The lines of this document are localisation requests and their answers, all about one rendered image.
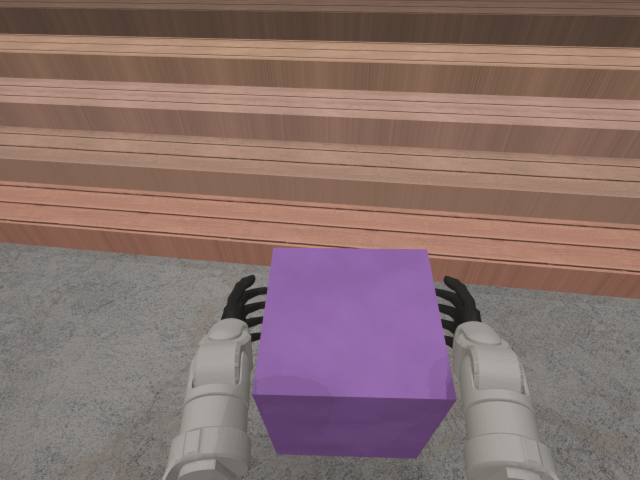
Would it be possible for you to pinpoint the right robot forearm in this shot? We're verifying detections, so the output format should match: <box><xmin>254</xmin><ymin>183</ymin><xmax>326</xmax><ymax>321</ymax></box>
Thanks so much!
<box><xmin>452</xmin><ymin>321</ymin><xmax>560</xmax><ymax>480</ymax></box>

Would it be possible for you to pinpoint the carton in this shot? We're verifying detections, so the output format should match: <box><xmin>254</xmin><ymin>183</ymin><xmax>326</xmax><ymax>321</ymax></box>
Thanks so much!
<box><xmin>252</xmin><ymin>248</ymin><xmax>457</xmax><ymax>459</ymax></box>

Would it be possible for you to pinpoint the robot left hand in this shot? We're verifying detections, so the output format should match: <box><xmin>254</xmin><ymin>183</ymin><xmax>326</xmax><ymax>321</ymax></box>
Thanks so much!
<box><xmin>221</xmin><ymin>275</ymin><xmax>268</xmax><ymax>342</ymax></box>

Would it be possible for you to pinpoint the robot right hand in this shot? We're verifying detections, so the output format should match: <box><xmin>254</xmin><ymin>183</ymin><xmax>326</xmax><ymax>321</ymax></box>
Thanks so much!
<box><xmin>435</xmin><ymin>276</ymin><xmax>482</xmax><ymax>349</ymax></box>

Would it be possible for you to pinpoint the left robot forearm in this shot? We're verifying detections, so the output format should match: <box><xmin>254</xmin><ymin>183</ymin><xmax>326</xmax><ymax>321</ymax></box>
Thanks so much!
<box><xmin>162</xmin><ymin>318</ymin><xmax>253</xmax><ymax>480</ymax></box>

